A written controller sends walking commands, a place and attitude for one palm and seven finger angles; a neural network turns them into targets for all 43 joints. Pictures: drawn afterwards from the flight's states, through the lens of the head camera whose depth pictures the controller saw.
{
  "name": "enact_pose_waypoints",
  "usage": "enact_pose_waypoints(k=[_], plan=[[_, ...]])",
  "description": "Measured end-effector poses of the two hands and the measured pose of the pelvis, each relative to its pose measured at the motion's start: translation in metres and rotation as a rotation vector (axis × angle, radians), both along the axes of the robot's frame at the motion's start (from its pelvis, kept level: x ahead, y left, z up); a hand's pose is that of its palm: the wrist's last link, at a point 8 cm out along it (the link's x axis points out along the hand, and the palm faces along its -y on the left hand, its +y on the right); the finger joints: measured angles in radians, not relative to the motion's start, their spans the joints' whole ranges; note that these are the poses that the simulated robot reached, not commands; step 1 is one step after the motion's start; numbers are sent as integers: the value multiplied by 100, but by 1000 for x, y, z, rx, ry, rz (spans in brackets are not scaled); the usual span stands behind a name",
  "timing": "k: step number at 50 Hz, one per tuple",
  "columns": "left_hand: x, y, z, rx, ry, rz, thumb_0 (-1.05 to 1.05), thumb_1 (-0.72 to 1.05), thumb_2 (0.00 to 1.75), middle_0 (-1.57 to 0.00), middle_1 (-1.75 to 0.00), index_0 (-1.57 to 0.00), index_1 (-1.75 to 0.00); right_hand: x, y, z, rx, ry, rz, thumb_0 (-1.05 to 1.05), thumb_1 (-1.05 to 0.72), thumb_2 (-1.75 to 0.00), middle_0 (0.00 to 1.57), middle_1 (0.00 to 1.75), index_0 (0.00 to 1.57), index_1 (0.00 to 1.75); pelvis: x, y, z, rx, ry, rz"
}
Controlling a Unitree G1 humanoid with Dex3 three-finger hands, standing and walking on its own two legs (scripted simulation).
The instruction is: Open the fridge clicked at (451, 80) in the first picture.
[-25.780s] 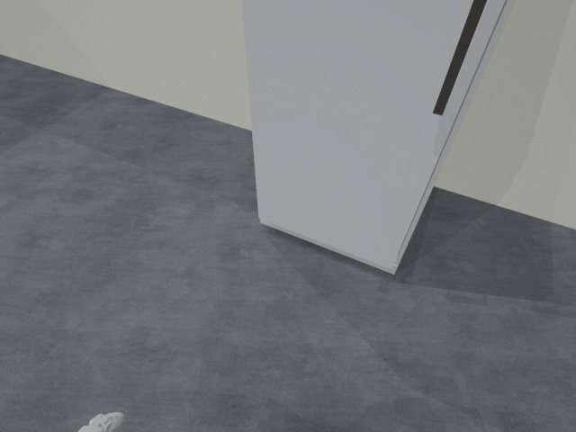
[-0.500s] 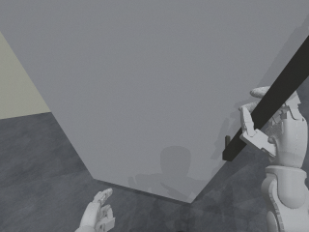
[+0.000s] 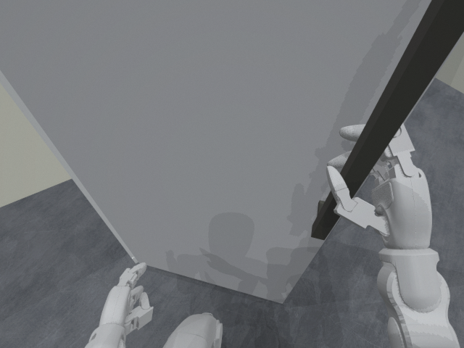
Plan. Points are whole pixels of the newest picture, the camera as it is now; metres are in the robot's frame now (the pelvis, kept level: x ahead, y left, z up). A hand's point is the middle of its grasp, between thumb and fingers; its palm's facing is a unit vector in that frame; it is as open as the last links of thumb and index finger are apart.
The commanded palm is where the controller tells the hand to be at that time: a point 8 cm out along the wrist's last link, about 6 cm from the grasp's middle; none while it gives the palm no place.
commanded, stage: walk backward, drawing the door open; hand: right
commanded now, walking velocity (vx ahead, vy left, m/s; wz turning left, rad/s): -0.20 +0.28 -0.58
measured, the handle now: (364, 140) +0.33 -0.10 +0.24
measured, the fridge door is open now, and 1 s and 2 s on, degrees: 47 83 73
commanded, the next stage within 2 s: stop walking and hold the door back in 0.78 s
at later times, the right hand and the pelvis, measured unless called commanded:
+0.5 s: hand (268, 338) +0.12 -0.01 +0.19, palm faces +0.38 +0.90 -0.21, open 7.0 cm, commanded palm +0.08 -0.05 +0.17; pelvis -0.09 +0.21 +0.00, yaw -19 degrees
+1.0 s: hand out of the picture +0.01 +0.11 +0.19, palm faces +0.76 +0.59 -0.27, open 6.9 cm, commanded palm -0.02 +0.05 +0.17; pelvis -0.11 +0.42 +0.00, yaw -35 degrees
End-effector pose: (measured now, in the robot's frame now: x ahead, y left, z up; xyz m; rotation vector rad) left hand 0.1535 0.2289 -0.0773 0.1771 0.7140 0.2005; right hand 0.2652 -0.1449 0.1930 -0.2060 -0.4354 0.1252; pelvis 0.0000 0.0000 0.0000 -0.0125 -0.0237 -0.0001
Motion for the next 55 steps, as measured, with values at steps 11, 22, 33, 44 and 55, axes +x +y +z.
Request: enact_pose_waypoints(k=[11, 22, 33, 44, 55], plan=[[-25, 48, -39, -156, 65, -223, 1, 90, 90, -21, -30, -20, -30, -83, 40, -2, -2, -33, -302, -8, -59, -79, 45, 140, 19, 128, -51, 114, -19, 27, -2, -96], [-16, 156, -12, 35, 77, -276, 1, 90, 90, -20, -30, -20, -30, -163, 85, 2, 5, 18, -474, -6, -59, -78, 45, 140, 22, 135, -81, 189, 1, -38, -6, -290], [-18, 171, 12, 29, -13, -466, 1, 91, 90, -20, -30, -19, -30, -224, 130, -1, 3, -28, -547, -8, -58, -77, 46, 140, 22, 131, -109, 262, 1, 17, -21, -435], [-19, 220, -27, -128, 54, -665, 1, 90, 90, -20, -30, -20, -30, -285, 203, 1, -23, -3, -880, -8, -60, -81, 45, 140, 19, 132, -107, 379, -15, 38, -18, -534], [7, 326, -16, 61, 115, -703, 1, 90, 90, -20, -30, -20, -30, -312, 237, 5, -34, 76, -1028, -15, -54, -84, 46, 140, 31, 138, -116, 451, 8, -56, 0, -682]])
